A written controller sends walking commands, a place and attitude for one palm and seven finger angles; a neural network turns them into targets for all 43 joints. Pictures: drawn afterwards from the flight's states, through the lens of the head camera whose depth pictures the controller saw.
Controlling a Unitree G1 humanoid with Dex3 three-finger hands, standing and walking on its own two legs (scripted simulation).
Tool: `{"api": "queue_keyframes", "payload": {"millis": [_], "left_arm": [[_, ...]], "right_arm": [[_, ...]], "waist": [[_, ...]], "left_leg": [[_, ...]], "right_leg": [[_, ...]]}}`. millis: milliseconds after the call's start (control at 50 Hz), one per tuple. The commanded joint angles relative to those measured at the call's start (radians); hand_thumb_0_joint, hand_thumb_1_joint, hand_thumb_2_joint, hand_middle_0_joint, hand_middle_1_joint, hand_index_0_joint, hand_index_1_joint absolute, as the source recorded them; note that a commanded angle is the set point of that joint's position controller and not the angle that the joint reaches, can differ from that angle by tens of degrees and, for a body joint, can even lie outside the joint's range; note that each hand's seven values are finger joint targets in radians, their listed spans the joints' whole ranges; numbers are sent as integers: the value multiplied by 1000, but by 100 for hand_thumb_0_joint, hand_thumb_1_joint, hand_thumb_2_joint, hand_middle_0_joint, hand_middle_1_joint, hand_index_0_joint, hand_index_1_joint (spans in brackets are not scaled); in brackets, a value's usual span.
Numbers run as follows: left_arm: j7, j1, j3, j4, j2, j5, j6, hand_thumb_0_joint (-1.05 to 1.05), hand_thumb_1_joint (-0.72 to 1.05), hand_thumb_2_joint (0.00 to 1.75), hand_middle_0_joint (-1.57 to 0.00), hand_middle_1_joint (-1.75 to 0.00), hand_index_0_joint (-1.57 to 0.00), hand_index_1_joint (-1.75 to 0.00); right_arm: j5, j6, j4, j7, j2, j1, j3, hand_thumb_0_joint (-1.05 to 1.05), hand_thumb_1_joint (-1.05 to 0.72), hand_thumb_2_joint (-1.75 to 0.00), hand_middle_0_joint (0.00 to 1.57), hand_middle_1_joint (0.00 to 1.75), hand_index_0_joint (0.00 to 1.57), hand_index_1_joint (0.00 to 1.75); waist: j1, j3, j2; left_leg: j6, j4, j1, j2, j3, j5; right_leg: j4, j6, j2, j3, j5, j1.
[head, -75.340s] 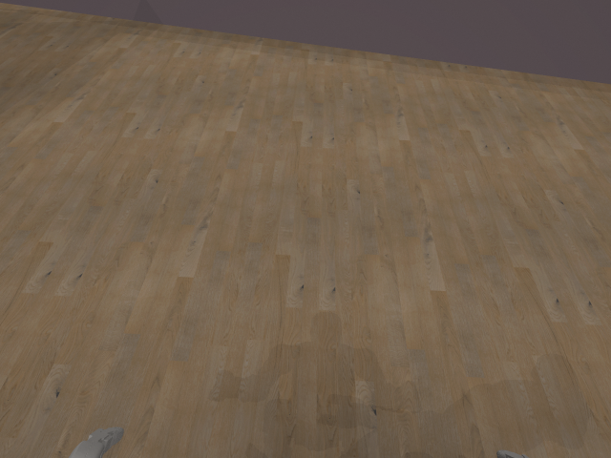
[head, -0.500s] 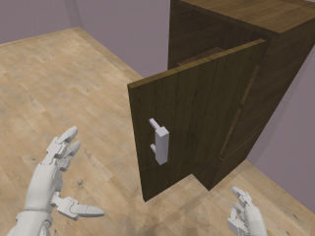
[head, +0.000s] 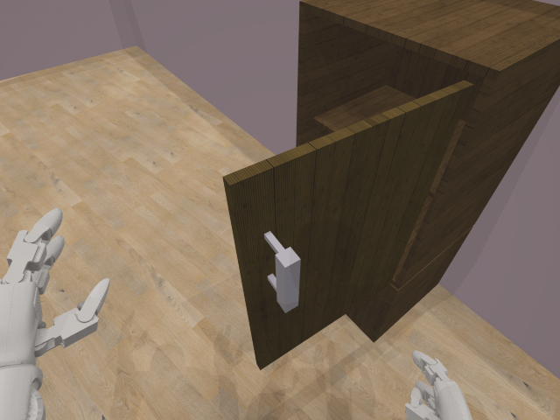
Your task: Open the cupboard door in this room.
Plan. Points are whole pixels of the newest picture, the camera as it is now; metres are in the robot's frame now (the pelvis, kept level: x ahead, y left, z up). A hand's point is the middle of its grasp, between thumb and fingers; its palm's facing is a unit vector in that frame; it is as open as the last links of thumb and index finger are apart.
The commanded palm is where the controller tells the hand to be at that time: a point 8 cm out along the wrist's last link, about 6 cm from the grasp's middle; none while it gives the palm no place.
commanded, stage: draw the hand back to the body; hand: left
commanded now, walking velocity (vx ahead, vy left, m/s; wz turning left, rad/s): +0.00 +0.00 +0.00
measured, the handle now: (279, 271) +0.31 +0.04 +0.06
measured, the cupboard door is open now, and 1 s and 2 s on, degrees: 85 85 85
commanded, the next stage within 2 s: step back with the hand held close in 0.46 s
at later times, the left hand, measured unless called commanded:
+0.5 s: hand (96, 299) +0.20 +0.23 +0.15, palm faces +0.44 -0.80 -0.42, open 7.5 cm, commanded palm +0.15 +0.27 +0.16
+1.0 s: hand (64, 326) +0.16 +0.25 +0.15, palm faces +0.32 -0.79 -0.52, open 7.4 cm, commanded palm +0.10 +0.29 +0.17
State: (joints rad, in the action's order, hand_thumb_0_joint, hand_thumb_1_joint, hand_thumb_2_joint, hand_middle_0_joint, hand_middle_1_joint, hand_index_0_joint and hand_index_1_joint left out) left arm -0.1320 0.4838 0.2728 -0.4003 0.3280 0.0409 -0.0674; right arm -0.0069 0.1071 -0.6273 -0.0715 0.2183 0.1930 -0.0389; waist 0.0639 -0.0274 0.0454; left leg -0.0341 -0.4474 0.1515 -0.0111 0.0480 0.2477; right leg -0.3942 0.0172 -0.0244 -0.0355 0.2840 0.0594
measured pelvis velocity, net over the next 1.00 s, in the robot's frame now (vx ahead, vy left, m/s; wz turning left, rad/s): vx -0.05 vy -0.01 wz -0.02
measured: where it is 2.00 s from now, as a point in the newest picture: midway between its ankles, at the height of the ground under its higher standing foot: outside the picture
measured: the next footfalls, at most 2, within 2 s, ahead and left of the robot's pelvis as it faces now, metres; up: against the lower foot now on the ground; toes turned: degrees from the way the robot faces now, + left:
right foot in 1.74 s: -0.35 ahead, -0.08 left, +0.00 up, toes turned +3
left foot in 1.92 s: -0.22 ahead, +0.15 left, +0.00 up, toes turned +3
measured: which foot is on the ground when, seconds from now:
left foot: down 0.00-1.00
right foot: down 0.00-1.00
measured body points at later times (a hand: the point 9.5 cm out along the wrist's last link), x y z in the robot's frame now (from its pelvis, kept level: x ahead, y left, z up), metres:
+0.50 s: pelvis +0.01 -0.03 +0.00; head +0.00 -0.05 +0.45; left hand +0.17 +0.27 +0.17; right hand +0.20 -0.25 -0.09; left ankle +0.00 +0.09 -0.74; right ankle -0.04 -0.13 -0.74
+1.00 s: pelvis -0.05 -0.01 +0.00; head -0.02 +0.00 +0.44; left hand +0.14 +0.29 +0.18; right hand +0.13 -0.26 -0.08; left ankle +0.00 +0.09 -0.74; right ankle -0.04 -0.13 -0.74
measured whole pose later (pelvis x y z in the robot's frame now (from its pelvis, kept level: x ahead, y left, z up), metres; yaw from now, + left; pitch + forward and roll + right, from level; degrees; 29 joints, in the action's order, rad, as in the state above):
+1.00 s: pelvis -0.05 -0.01 +0.00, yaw -1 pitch +0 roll -1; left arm -0.13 0.58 0.40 -0.53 0.46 0.06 -0.13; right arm 0.02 -0.02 -0.54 -0.09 0.23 0.15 0.02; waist 0.00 -0.06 0.01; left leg -0.02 -0.51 0.30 0.03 0.06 0.20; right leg -0.47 0.01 0.01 -0.02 0.24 0.22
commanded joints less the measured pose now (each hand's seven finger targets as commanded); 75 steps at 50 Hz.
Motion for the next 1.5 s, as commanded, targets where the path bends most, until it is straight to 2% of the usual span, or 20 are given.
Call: {"api": "queue_keyframes", "payload": {"millis": [0,140,260,380,520,560,580,620,680,740,820,960,1100,1180,1240,1340,1360,1400,1440,1480], "left_arm": [[-15,-73,157,-260,194,6,-76,0,80,86,-20,-30,-20,-30],[-3,-51,144,-160,158,17,-60,0,90,90,-20,-30,-20,-30],[-5,-104,164,-189,195,16,-69,0,90,90,-20,-30,-20,-30],[-8,-78,176,-231,210,16,-77,0,90,90,-20,-30,-20,-30],[2,-77,165,-159,186,24,-73,0,90,90,-20,-30,-20,-30],[-1,-166,188,-265,233,26,-90,0,90,90,-20,-30,-20,-30],[-3,-203,320,-267,362,25,-125,0,90,90,-20,-30,-20,-30],[18,-50,223,-164,250,18,-110,0,90,90,-20,-30,-20,-30],[18,11,204,-197,226,17,-112,0,90,90,-20,-30,-20,-30],[5,57,235,-247,259,20,-110,0,90,90,-20,-30,-20,-30],[-9,76,273,-322,296,22,-111,0,90,90,-20,-30,-20,-30],[-28,110,285,-334,291,23,-128,0,90,90,-20,-30,-20,-30],[-36,79,274,-303,253,-1,-163,0,90,90,-20,-30,-20,-30],[-42,24,280,-314,253,-22,-183,0,90,90,-20,-30,-20,-30],[-50,-3,296,-366,290,-22,-199,0,90,90,-20,-30,-20,-30],[-73,3,286,-352,290,-13,-212,0,90,90,-20,-30,-20,-30],[-75,-11,266,-343,268,-12,-211,0,90,90,-20,-30,-20,-30],[-76,-54,270,-367,275,-15,-213,0,90,90,-20,-30,-20,-30],[-72,-81,313,-378,295,-27,-215,0,90,90,-20,-30,-20,-30],[-64,-158,332,-436,333,-15,-227,0,90,90,-20,-30,-20,-30]], "right_arm": [[3,55,157,-7,113,-118,47,0,-90,-90,20,30,20,30],[8,37,148,-2,123,-124,61,0,-90,-90,20,30,20,30],[5,28,155,-11,118,-136,63,0,-90,-90,20,30,20,30],[4,43,147,-14,106,-138,57,0,-90,-90,20,30,20,30],[7,31,144,-14,108,-141,62,0,-90,-90,20,30,20,30],[10,36,154,-15,113,-152,64,0,-90,-90,20,30,20,30],[16,16,174,-14,133,-131,67,0,-90,-90,20,30,20,30],[15,-20,172,-11,117,-143,70,0,-90,-90,20,30,20,30],[18,-49,194,-13,124,-132,75,0,-90,-90,20,30,20,30],[22,-70,207,-18,129,-130,85,0,-90,-90,20,30,20,30],[28,-88,241,-23,118,-127,88,0,-90,-90,20,30,20,30],[24,-74,246,-29,126,-113,90,0,-90,-90,20,30,20,30],[18,-32,241,-24,147,-97,87,0,-90,-90,20,30,20,30],[12,-1,233,-28,149,-87,89,0,-90,-90,20,30,20,30],[6,20,218,-27,142,-76,93,0,-90,-90,20,30,20,30],[-3,28,147,-23,118,-35,93,0,-90,-90,20,30,20,30],[-2,24,145,-22,116,-27,88,0,-90,-90,20,30,20,30],[0,24,162,-29,142,-40,86,0,-90,-90,20,30,20,30],[-7,45,184,-41,167,-109,93,0,-90,-90,20,30,20,30],[-18,71,154,-21,101,-81,107,0,-90,-90,20,30,20,30]], "waist": [[6,135,67],[-1,78,-22],[2,97,-34],[8,124,47],[0,54,-29],[4,108,-13],[-40,25,-54],[-43,57,-140],[-47,133,-56],[-44,193,-10],[-49,233,-45],[-48,180,45],[-60,64,81],[-60,47,74],[-65,61,23],[-89,115,-116],[-94,104,-117],[-95,36,16],[-66,61,373],[-58,139,170]], "left_leg": [[34,69,-107,47,-56,-350],[19,65,-104,43,-32,-353],[10,67,-114,31,-23,-274],[11,44,-132,23,-10,-332],[5,54,-118,26,-3,-280],[2,47,-133,22,-7,-293],[-9,-16,-77,46,-22,-268],[-5,-56,-61,40,-12,-259],[0,-57,-52,55,-5,-345],[1,-48,-78,79,-14,-451],[8,-60,-54,95,-21,-502],[1,19,82,128,-83,-328],[-40,158,438,168,-154,297],[-48,160,542,166,-169,457],[-17,50,385,106,-136,379],[36,-302,18,12,-54,154],[33,-269,30,29,-81,187],[0,-55,171,115,-207,357],[-111,410,653,370,-541,726],[-64,345,527,338,-403,413]], "right_leg": [[37,-38,31,-6,-259,20],[62,-29,33,-7,-310,36],[76,-25,28,3,-282,35],[67,-25,21,11,-363,17],[90,-17,26,13,-332,51],[83,-18,20,24,-358,25],[128,-13,-36,94,-471,141],[92,-1,-69,82,-599,117],[31,3,-77,61,-650,81],[0,3,-62,50,-609,81],[-42,-3,-49,56,-617,77],[-73,-6,-11,54,-328,95],[-143,-4,28,63,-20,20],[-162,-11,39,73,123,9],[-43,-44,5,138,207,182],[113,-110,-148,257,201,546],[94,-98,-142,223,240,560],[-40,-42,-31,134,340,543],[-710,13,166,17,193,105],[-925,-7,145,73,255,162]]}}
